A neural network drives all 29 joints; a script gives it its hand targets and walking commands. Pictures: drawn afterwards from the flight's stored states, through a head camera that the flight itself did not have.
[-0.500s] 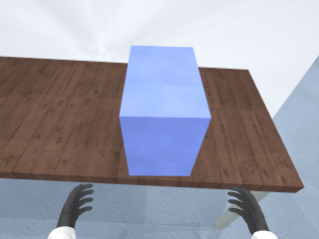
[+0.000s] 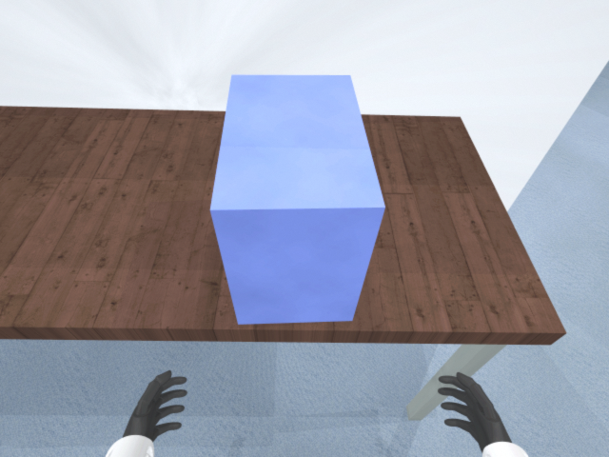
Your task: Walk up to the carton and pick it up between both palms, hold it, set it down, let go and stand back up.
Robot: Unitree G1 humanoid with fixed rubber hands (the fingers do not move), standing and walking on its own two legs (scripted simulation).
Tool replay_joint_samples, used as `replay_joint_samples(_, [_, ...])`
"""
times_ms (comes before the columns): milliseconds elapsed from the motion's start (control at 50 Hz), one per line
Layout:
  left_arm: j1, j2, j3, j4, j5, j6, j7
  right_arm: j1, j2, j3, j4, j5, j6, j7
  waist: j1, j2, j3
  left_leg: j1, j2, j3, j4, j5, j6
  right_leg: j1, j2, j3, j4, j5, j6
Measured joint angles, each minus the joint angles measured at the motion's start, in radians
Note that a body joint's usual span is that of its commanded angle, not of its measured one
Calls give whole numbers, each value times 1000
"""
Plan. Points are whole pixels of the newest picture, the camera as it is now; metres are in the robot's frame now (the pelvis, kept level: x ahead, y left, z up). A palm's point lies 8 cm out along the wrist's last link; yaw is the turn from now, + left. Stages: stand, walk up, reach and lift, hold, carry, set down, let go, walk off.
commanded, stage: let go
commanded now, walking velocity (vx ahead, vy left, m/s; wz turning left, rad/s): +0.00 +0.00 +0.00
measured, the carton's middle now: (293, 201) +0.46 +0.04 +0.06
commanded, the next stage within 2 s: stand in 0.46 s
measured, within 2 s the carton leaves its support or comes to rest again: neither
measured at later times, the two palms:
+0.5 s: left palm (150, 428) +0.17 +0.22 -0.08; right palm (491, 438) +0.17 -0.23 -0.07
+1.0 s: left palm out of the picture +0.10 +0.31 -0.09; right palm out of the picture +0.12 -0.27 -0.09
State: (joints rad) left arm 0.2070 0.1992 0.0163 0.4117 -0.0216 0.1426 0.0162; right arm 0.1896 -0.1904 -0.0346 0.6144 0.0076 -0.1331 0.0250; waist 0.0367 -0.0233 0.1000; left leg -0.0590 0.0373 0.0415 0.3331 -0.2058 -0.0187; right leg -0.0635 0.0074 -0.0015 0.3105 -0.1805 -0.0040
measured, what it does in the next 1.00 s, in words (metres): stands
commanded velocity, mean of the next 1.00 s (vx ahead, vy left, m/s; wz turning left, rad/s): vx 0.00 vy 0.00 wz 0.00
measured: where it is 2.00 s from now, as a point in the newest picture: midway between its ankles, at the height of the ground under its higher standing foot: outside the picture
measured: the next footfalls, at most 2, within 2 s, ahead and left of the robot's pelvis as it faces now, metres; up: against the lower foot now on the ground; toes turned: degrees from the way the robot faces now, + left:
none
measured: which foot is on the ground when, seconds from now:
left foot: down 0.00-1.00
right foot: down 0.00-1.00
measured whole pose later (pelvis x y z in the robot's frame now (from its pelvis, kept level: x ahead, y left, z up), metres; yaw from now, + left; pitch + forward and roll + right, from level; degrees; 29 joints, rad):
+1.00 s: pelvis +0.00 +0.02 -0.01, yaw +3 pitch -3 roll +0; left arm 0.24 0.37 0.04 0.70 0.02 -0.03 -0.02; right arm 0.25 -0.36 -0.05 0.74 -0.02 -0.04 0.03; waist 0.00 -0.01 0.02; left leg -0.16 0.00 0.00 0.47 -0.26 0.01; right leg -0.15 -0.03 -0.04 0.44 -0.25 0.02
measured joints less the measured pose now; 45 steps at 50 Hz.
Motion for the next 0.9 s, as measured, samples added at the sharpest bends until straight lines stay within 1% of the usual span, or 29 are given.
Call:
replay_joint_samples(120, [2, -5, 0, 41, 14, 4, -8, -5, -4, -2, 70, -3, -26, 3, -15, 10, -21, -4, 1, -1, 9, -10, -1, -4, 0, 0, 10, -11, 0])
replay_joint_samples(260, [-3, -7, -4, 72, 10, -5, -14, 4, 1, 2, 90, -11, -54, 0, -29, 20, -28, 0, 0, -1, 11, -15, 0, -2, -1, -1, 17, -19, 1])
replay_joint_samples(500, [-33, -3, -10, 95, 11, -17, -18, -30, -10, 10, 98, -11, -66, -4, -26, 13, -26, 4, 1, 1, 9, -10, 0, 1, 0, 1, 14, -13, 0])
replay_joint_samples(520, [-31, -3, -11, 100, 18, -24, -19, -29, -14, 12, 97, -15, -59, -5, -27, 12, -31, -3, 0, 0, 13, -11, 0, -5, 0, 0, 18, -13, 1])
replay_joint_samples(580, [-20, 26, 7, 142, 48, -91, -21, -6, -54, 10, 91, -32, 5, -12, -27, 11, -63, -55, -5, -14, 63, -30, 6, -50, -7, -14, 67, -37, 4])
replay_joint_samples(660, [23, 94, 43, 191, 54, -146, -26, 37, -117, -24, 101, -34, 58, -17, -23, 12, -87, -82, -10, -25, 109, -56, 11, -71, -12, -23, 107, -65, 7])
replay_joint_samples(760, [53, 152, 65, 231, 50, -166, -33, 72, -168, -46, 104, -33, 78, -8, -23, 16, -89, -100, -18, -33, 137, -69, 17, -82, -20, -32, 130, -78, 12])
replay_joint_samples(900, [44, 170, 49, 263, 43, -170, -35, 66, -176, -30, 107, -28, 88, 2, -31, 18, -78, -108, -31, -38, 143, -63, 26, -86, -33, -36, 136, -75, 21])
